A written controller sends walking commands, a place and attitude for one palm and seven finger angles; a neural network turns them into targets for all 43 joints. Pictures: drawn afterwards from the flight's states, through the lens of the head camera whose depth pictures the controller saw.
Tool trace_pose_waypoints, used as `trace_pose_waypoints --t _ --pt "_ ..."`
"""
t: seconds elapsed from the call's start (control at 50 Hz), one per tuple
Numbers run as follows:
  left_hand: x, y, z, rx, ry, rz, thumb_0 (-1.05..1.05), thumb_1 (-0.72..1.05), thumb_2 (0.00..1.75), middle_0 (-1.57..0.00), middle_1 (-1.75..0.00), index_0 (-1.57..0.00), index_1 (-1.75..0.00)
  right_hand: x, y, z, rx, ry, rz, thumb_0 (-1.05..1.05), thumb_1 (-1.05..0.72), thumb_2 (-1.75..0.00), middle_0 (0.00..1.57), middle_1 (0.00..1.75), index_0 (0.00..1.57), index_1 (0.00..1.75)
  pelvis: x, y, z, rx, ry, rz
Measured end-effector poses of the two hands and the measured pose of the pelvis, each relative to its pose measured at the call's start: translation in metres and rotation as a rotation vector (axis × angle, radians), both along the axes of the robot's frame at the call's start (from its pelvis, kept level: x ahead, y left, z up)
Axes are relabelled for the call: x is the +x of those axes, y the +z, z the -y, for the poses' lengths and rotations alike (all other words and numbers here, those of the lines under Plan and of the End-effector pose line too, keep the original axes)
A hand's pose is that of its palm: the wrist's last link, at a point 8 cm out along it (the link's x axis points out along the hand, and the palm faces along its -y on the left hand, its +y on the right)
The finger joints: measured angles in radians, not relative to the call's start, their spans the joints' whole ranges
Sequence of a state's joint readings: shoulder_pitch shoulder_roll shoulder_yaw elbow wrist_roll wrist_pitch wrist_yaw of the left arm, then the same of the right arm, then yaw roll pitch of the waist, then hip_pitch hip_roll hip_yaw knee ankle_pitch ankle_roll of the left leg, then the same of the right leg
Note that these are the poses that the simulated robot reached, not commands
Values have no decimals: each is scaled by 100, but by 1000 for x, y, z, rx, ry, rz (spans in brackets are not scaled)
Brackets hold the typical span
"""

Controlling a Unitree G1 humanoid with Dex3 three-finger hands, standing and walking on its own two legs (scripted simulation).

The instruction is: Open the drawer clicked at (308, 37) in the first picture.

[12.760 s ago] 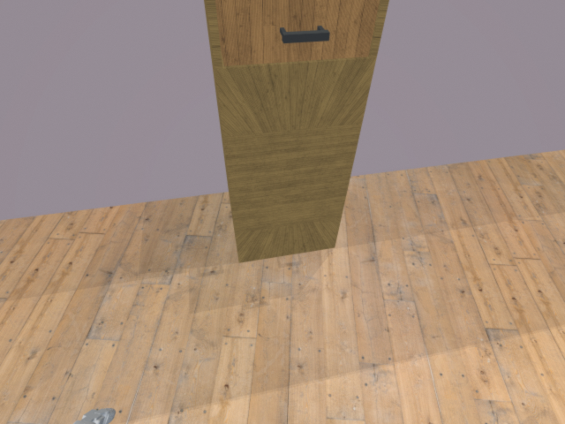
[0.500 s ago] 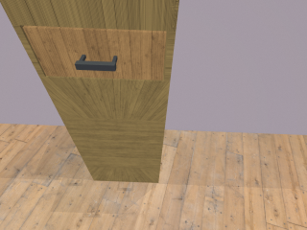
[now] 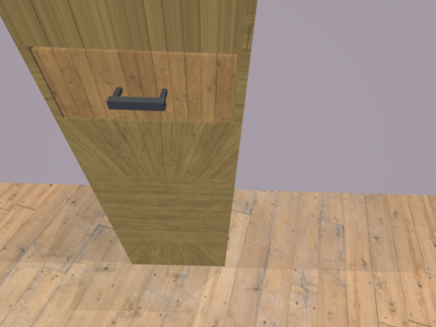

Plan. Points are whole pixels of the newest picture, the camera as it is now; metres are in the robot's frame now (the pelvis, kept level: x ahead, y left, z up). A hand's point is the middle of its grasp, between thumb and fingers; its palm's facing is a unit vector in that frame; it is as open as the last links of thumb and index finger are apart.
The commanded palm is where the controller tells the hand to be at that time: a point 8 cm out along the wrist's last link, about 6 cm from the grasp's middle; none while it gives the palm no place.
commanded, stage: look again from close up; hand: left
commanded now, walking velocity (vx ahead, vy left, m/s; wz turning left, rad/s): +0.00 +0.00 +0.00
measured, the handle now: (139, 97) +0.50 +0.21 +0.17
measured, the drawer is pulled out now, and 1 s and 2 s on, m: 0.00 0.00 0.00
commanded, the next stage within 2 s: raise the hand with hooked fingers in 0.58 s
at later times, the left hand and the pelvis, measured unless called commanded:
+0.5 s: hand out of the picture +0.00 +0.17 -0.17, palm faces +0.02 -0.97 -0.24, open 7.4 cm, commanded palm none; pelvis +0.00 -0.01 +0.00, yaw +0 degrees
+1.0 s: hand (134, 281) +0.20 +0.16 +0.00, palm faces +0.05 -0.35 -0.93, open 8.1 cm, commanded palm +0.13 +0.19 +0.00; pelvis -0.02 -0.04 -0.02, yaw -4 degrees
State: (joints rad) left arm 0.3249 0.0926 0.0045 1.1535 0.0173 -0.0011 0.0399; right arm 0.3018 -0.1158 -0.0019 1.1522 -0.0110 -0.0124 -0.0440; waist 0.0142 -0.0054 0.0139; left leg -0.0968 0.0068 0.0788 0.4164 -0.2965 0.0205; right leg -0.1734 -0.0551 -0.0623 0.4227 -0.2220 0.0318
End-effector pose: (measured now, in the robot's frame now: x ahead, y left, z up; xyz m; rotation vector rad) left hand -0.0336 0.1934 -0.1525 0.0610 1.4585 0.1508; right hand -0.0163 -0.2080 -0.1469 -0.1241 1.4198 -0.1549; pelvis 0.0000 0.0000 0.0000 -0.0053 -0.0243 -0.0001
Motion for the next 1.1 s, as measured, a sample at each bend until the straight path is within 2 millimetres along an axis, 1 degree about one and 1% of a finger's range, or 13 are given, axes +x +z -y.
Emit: trace_pose_waypoints --t 0.16,0.3,0.38,0.54,0.7,0.72,0.78,0.86,0.92,0.94,0.98,1.04,1.1 --pt "3 -3 -8 29 -35 19 0 91 90 -20 -30 -20 -29 0 -2 6 -4 18 26 1 -92 -90 20 30 20 30 -6 -5 1 -4 6 -12" --pt "11 6 -27 88 -42 38 0 91 90 -20 -30 -20 -29 4 -12 3 31 32 52 1 -91 -90 20 30 20 30 -3 -7 1 4 5 -3" --pt "20 11 -30 111 -47 57 0 91 90 -20 -30 -20 -29 5 -15 4 46 36 50 1 -91 -90 20 30 20 30 -1 -6 4 11 2 3" --pt "36 14 -17 108 -59 82 0 91 90 -20 -30 -19 -29 4 -15 13 58 38 27 1 -91 -90 20 30 20 30 0 -4 14 19 -1 1" --pt "36 12 -3 103 -57 68 1 92 90 -20 -30 -20 -29 3 -12 30 42 34 -3 1 -91 -90 20 30 20 30 2 -4 28 16 1 -8" --pt "44 15 -3 119 -115 99 1 92 90 -20 -30 -20 -30 7 -10 34 30 33 25 1 -91 -90 20 30 20 30 0 -5 29 15 -10 -11" --pt "101 57 -11 276 -235 415 2 92 89 -21 -31 -20 -30 33 0 53 -49 32 220 2 -91 -90 20 30 21 30 -3 -7 31 22 -21 -18" --pt "178 138 -10 552 -446 801 2 87 87 -21 -34 -20 -33 90 14 76 -103 54 494 2 -91 -90 20 30 20 30 -11 -10 32 30 -15 -47" --pt "213 189 -2 802 -643 1004 1 81 85 -21 -37 -20 -36 137 35 87 -113 78 674 2 -91 -90 20 30 20 30 -18 -14 35 41 -31 -82" --pt "216 198 2 872 -700 1040 1 79 84 -21 -38 -20 -37 152 43 89 -111 88 719 2 -91 -90 20 30 20 30 -19 -15 36 45 -41 -91" --pt "213 204 10 967 -804 1060 1 75 83 -21 -41 -20 -40 176 58 91 -98 116 779 2 -91 -90 20 30 20 30 -22 -17 39 52 -59 -104" --pt "187 192 19 1012 -926 1009 0 68 80 -21 -45 -21 -44 205 75 88 -76 188 813 1 -91 -90 20 30 20 30 -27 -20 43 59 -65 -115" --pt "154 172 19 1032 -998 910 0 61 77 -22 -49 -22 -48 227 84 80 -73 276 809 1 -91 -90 20 30 20 30 -32 -22 47 56 -48 -114"
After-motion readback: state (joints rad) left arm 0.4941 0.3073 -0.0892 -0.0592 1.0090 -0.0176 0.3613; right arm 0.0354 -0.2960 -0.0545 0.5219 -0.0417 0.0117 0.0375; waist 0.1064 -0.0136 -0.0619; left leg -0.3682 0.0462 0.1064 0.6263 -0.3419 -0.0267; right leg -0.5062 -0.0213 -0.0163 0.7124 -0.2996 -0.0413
